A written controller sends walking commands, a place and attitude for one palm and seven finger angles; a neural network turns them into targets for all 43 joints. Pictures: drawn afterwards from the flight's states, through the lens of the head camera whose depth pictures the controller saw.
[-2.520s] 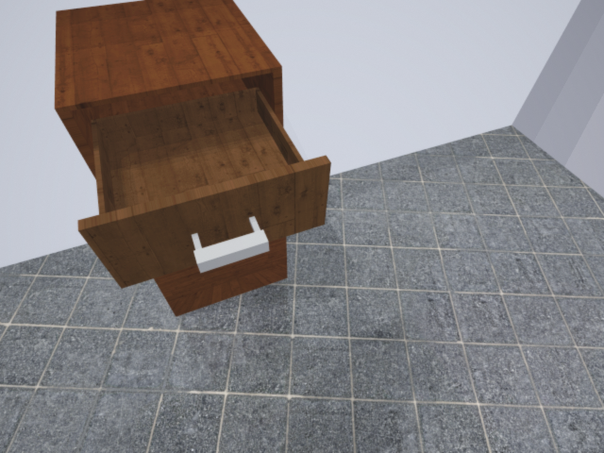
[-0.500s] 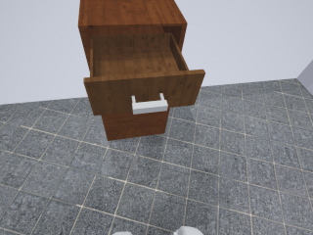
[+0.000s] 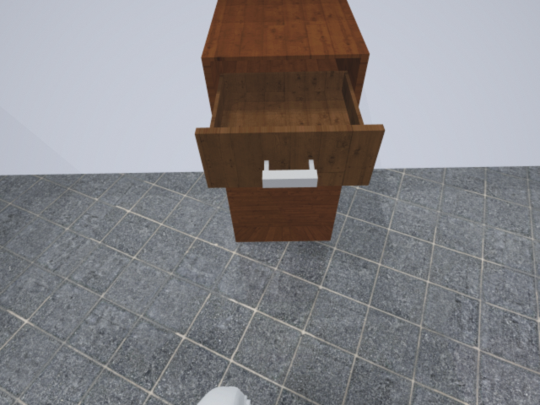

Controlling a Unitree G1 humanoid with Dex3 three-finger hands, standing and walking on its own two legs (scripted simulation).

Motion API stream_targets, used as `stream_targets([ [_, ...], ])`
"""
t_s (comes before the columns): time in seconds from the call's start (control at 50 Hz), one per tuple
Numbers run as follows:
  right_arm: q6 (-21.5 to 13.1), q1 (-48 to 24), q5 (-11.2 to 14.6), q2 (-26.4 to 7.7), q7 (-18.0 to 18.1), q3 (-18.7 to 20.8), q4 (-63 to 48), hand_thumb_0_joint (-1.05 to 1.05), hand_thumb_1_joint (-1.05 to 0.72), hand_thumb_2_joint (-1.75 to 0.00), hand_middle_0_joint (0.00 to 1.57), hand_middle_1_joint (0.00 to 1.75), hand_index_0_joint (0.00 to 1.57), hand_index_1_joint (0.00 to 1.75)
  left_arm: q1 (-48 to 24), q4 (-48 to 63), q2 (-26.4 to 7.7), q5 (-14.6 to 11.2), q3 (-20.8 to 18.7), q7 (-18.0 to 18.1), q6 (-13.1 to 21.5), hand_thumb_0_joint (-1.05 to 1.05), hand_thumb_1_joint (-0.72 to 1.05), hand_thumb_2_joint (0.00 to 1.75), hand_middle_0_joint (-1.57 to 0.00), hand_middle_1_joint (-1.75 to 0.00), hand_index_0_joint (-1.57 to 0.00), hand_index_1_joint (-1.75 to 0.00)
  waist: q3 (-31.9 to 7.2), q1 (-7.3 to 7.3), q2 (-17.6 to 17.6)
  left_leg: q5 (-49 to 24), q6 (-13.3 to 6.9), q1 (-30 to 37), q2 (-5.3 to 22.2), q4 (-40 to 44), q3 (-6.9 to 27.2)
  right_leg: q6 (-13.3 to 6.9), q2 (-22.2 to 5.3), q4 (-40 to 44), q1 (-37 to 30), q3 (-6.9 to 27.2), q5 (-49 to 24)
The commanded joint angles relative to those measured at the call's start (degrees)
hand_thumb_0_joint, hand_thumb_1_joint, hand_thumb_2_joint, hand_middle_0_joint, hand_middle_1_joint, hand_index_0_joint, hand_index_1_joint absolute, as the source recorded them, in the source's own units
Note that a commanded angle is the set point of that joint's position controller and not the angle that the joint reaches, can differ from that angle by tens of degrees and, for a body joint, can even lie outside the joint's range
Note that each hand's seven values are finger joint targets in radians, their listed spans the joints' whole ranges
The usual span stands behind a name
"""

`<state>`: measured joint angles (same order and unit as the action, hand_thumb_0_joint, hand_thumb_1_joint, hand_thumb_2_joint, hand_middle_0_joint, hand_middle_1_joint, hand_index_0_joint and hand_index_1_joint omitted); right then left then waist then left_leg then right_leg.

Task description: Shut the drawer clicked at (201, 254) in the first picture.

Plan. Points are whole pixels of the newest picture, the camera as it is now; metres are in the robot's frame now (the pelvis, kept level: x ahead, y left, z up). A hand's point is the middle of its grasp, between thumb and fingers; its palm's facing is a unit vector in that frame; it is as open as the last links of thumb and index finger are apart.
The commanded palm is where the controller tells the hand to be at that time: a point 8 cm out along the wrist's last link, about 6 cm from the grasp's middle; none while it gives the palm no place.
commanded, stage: take the last steps up to it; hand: left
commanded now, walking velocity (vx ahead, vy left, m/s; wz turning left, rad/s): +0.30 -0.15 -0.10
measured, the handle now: (289, 171) +0.56 +0.00 -0.01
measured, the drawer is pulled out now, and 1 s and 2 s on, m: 0.29 0.29 0.29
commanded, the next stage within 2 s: come to a stop and stand still in 0.80 s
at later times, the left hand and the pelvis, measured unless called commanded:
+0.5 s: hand out of the picture +0.13 +0.15 -0.18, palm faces -0.03 -0.98 -0.17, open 7.4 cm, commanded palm none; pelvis +0.08 -0.04 -0.01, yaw -2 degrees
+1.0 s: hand (249, 346) +0.26 +0.07 -0.20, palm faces +0.00 -0.99 -0.11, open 7.3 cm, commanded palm none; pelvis +0.23 -0.10 +0.00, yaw -2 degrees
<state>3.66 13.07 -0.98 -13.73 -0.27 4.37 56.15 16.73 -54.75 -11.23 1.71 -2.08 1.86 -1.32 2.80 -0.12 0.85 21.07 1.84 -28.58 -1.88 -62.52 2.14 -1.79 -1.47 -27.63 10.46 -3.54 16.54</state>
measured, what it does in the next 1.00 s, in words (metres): walks ahead: left foot, then right foot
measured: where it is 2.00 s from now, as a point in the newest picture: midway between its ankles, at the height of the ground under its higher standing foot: outside the picture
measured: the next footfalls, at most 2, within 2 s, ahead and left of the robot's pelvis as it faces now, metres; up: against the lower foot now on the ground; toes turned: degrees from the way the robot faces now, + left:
left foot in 0.18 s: +0.00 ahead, +0.14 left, +0.00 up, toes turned +5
right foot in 0.54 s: +0.22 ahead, -0.19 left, +0.00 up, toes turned -9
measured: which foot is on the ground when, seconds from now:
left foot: up 0.00-0.16, down 0.18-0.54, up 0.56-0.84, down 0.86-1.00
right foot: down 0.00-0.18, up 0.20-0.52, down 0.54-0.88, up 0.90-1.00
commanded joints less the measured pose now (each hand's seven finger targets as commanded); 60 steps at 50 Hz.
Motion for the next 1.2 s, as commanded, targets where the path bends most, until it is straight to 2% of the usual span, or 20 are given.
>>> stream_targets([
  [0.0,-2.2,-3.1,-0.3,-1.1,0.2,-0.5,-2.9,0.00,-0.90,-0.90,0.20,0.30,0.20,0.30,5.2,1.3,-8.6,0.2,-1.4,-0.2,2.4,0.00,0.90,0.90,-0.20,-0.30,-0.20,-0.30,1.4,2.36,-10.8,2.7,-0.2,1.5,3.1,13.1,-4.1,-7.9,-13.0,13.2,-3.0,12.9,-2.2],
  [0.1,-5.0,3.6,-0.3,0.4,0.9,-1.7,1.4,0.00,-0.90,-0.90,0.20,0.30,0.20,0.30,5.6,-2.1,-8.0,-0.4,-1.5,-1.2,2.0,0.00,0.90,0.90,-0.20,-0.30,-0.20,-0.30,0.2,-0.11,-10.1,-4.4,-2.1,22.3,2.2,39.7,-8.7,-5.0,-8.0,7.5,5.2,9.7,5.2],
  [0.12,-5.7,7.1,-0.2,-1.6,1.4,-1.6,3.2,0.00,-0.90,-0.90,0.20,0.30,0.20,0.30,5.5,-2.1,-5.8,-0.6,-1.1,-1.4,2.0,0.00,0.90,0.90,-0.20,-0.30,-0.20,-0.30,-1.6,-1.41,-3.4,-5.0,-3.1,30.2,6.7,43.6,-4.0,-2.9,-5.9,0.8,10.1,6.9,5.4],
  [0.14,-5.9,10.8,-0.7,-6.6,1.8,-0.4,4.4,0.00,-0.90,-0.90,0.20,0.30,0.20,0.30,5.5,-1.3,-3.1,-0.5,-0.7,-1.9,2.1,0.00,0.90,0.90,-0.20,-0.30,-0.20,-0.30,-2.4,-3.01,9.4,-3.3,-7.3,36.7,18.4,46.0,11.5,-0.2,-1.7,-10.9,20.9,1.7,8.9],
  [0.16,-5.4,14.6,-1.0,-11.1,2.0,0.6,4.2,0.00,-0.90,-0.90,0.20,0.30,0.20,0.30,2.6,0.9,-2.8,0.1,-0.5,-2.2,2.2,0.00,0.90,0.90,-0.20,-0.30,-0.20,-0.30,-0.5,-4.86,12.0,-5.2,-11.9,36.6,27.6,49.3,20.7,1.1,0.3,-21.4,28.2,-2.1,16.2],
  [0.18,-5.7,16.5,-1.3,-9.9,2.6,0.3,5.5,0.00,-0.90,-0.90,0.20,0.30,0.20,0.30,-2.4,1.7,-4.8,0.6,-1.2,-2.3,1.4,0.00,0.90,0.90,-0.20,-0.30,-0.20,-0.30,2.9,-6.45,11.6,-6.0,-12.5,32.2,27.9,51.8,20.9,1.2,-1.1,-29.5,30.7,1.8,14.8],
  [0.28,-7.7,9.3,-0.8,-4.9,3.3,-1.1,4.2,0.00,-0.90,-0.90,0.20,0.30,0.20,0.30,-0.5,-0.5,-2.9,-0.1,-2.3,-4.3,0.7,0.00,0.90,0.90,-0.20,-0.30,-0.20,-0.30,5.1,-0.61,7.1,-17.5,-10.0,24.4,20.6,51.7,3.0,2.3,-4.2,-36.5,29.2,4.1,0.7],
  [0.38,-7.8,11.1,-1.1,-5.5,3.2,-0.4,5.3,0.00,-0.90,-0.90,0.20,0.30,0.20,0.30,-6.5,1.9,-1.5,-0.2,-2.0,-5.0,0.5,0.00,0.90,0.90,-0.20,-0.30,-0.20,-0.30,6.0,-1.63,7.7,-15.0,-8.8,23.3,20.1,51.3,-2.2,2.4,-5.9,-21.4,26.3,0.5,-1.5],
  [0.48,-6.7,8.3,-1.1,-7.2,2.5,0.7,5.7,0.00,-0.90,-0.90,0.20,0.30,0.20,0.30,4.5,-2.1,-4.9,-0.3,-3.4,-4.6,1.8,0.00,0.90,0.90,-0.20,-0.30,-0.20,-0.30,-0.1,4.01,2.3,-16.1,-5.1,14.7,16.3,36.5,-6.5,0.7,0.0,-4.6,-2.1,-5.1,-5.0],
  [0.5,-6.6,9.3,-0.7,-5.5,2.0,0.4,5.9,0.00,-0.90,-0.90,0.20,0.30,0.20,0.30,13.2,-5.1,-8.7,-0.1,-4.3,-4.0,2.7,0.00,0.90,0.90,-0.20,-0.30,-0.20,-0.30,-6.0,7.70,-5.4,-13.5,-3.2,9.1,12.3,21.2,-10.3,-1.1,-2.8,-1.0,-14.7,-0.7,-1.2],
  [0.52,-6.6,11.2,0.1,0.4,1.5,-0.9,4.0,0.00,-0.90,-0.90,0.20,0.30,0.20,0.30,17.9,-6.4,-15.8,0.0,-5.9,-3.0,3.2,0.00,0.90,0.90,-0.20,-0.30,-0.20,-0.30,-10.9,8.28,-24.6,11.8,-1.5,-4.2,4.2,0.5,-12.3,-6.7,-18.5,8.9,-23.1,23.5,2.4],
  [0.56,-5.8,4.5,0.6,-0.5,1.8,-0.4,1.2,0.00,-0.90,-0.90,0.20,0.30,0.20,0.30,12.3,-4.8,-14.0,-0.7,-4.9,-1.8,2.4,0.00,0.90,0.90,-0.20,-0.30,-0.20,-0.30,-9.4,6.48,-15.7,12.2,-3.8,-6.7,6.4,-14.4,-3.1,-10.5,-20.4,16.0,-11.4,30.6,14.5],
  [0.64,-4.2,7.1,-0.7,0.6,1.2,-1.0,2.6,0.00,-0.90,-0.90,0.20,0.30,0.20,0.30,-2.7,-0.6,-6.0,-0.1,-1.9,-0.7,3.2,0.00,0.90,0.90,-0.20,-0.30,-0.20,-0.30,-1.3,-1.40,-6.5,2.2,-2.0,1.5,10.3,-5.3,-4.5,-8.5,-14.0,15.2,7.4,11.0,3.2],
  [0.8,-5.4,9.8,-0.5,2.4,1.1,-1.9,2.0,0.00,-0.90,-0.90,0.20,0.30,0.20,0.30,-1.5,-1.7,-5.9,-0.7,-1.5,-1.2,2.5,0.00,0.90,0.90,-0.20,-0.30,-0.20,-0.30,-1.5,-2.91,-4.5,-8.1,-1.4,19.0,6.2,30.0,-10.9,-7.3,-9.1,9.2,8.7,6.0,0.3],
  [0.82,-5.8,11.5,-0.5,1.1,1.3,-1.7,2.9,0.00,-0.90,-0.90,0.20,0.30,0.20,0.30,-0.7,-1.7,-4.1,-0.9,-1.1,-1.4,2.3,0.00,0.90,0.90,-0.20,-0.30,-0.20,-0.30,-1.4,-3.40,-1.5,-8.6,-1.6,24.0,7.8,34.6,-8.4,-5.5,-6.8,4.1,11.3,4.6,1.7],
  [0.86,-6.0,16.3,-1.4,-8.5,2.0,0.3,2.7,0.00,-0.90,-0.90,0.20,0.30,0.20,0.30,1.4,0.5,-0.5,-0.5,-0.6,-2.2,2.1,0.00,0.90,0.90,-0.20,-0.30,-0.20,-0.30,0.4,-4.59,18.2,-1.4,-11.3,27.8,28.8,50.5,21.9,0.0,2.4,-21.7,24.6,-3.5,15.9],
  [0.88,-6.1,16.4,-1.4,-7.7,2.8,0.0,3.3,0.00,-0.90,-0.90,0.20,0.30,0.20,0.30,-2.9,1.2,-4.3,0.6,-1.5,-2.0,1.5,0.00,0.90,0.90,-0.20,-0.30,-0.20,-0.30,4.1,-5.60,16.3,-9.4,-12.3,24.0,30.0,52.0,24.2,0.6,0.9,-32.1,27.6,2.1,15.8],
  [0.92,-6.6,10.2,-1.0,-2.3,3.4,-2.1,1.8,0.00,-0.90,-0.90,0.20,0.30,0.20,0.30,-1.7,-0.4,-3.0,0.1,-2.0,-1.9,1.7,0.00,0.90,0.90,-0.20,-0.30,-0.20,-0.30,3.7,-1.39,5.6,-38.4,-11.9,20.9,25.2,46.9,11.5,2.0,-2.0,-36.3,24.8,5.9,8.4],
  [0.98,-7.3,4.8,-0.2,-1.6,4.1,-3.0,1.2,0.00,-0.90,-0.90,0.20,0.30,0.20,0.30,2.8,-3.3,-0.7,-0.8,-1.3,-0.9,0.4,0.00,0.90,0.90,-0.20,-0.30,-0.20,-0.30,-3.5,1.45,4.7,-63.6,-9.5,24.2,19.4,42.3,-2.7,4.1,-1.6,-30.8,16.7,5.3,2.4],
  [1.18,-2.6,0.4,-0.7,-5.6,2.8,0.9,0.9,0.00,-0.90,-0.90,0.20,0.30,0.20,0.30,0.1,-0.4,-2.3,-0.6,-1.9,0.2,-0.4,0.00,0.90,0.90,-0.20,-0.30,-0.20,-0.30,-3.5,0.53,11.4,-49.8,-9.4,24.4,19.2,37.3,-4.0,2.5,-0.8,-14.1,10.4,0.8,4.1],
])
